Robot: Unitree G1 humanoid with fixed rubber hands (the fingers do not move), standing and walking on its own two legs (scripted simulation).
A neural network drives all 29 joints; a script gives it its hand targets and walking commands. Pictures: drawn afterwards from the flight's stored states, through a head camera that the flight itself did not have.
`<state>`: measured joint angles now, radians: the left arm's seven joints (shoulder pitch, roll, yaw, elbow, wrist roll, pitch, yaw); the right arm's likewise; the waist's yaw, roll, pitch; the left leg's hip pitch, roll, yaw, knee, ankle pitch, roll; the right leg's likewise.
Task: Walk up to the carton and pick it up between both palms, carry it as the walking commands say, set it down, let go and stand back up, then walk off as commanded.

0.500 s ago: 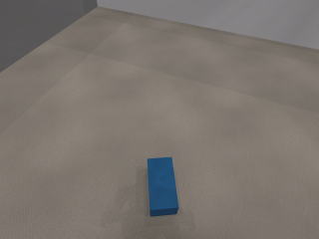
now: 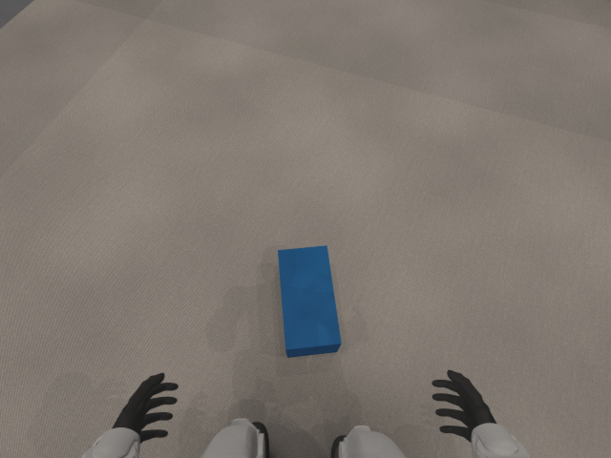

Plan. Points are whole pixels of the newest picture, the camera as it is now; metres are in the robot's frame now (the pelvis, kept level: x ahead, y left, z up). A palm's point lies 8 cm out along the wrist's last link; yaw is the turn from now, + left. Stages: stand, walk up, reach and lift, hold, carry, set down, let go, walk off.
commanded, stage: reach and lift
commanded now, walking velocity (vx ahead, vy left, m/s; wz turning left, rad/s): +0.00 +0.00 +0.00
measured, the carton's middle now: (307, 301) +0.49 -0.01 -0.68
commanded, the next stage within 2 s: none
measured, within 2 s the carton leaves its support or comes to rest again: neither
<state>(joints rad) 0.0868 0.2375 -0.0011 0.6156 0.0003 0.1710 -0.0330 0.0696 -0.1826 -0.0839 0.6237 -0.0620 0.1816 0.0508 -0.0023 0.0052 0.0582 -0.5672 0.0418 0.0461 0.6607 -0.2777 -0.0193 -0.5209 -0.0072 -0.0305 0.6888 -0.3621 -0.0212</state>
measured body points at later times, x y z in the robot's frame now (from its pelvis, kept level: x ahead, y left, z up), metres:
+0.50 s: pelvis -0.05 +0.00 -0.04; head +0.15 -0.01 +0.37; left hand +0.28 +0.21 -0.16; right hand +0.28 -0.21 -0.16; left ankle +0.02 +0.14 -0.72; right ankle -0.02 -0.10 -0.72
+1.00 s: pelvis -0.04 +0.00 -0.06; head +0.24 -0.01 +0.29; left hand +0.41 +0.17 -0.19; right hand +0.42 -0.18 -0.19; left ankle +0.02 +0.14 -0.72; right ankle -0.02 -0.10 -0.72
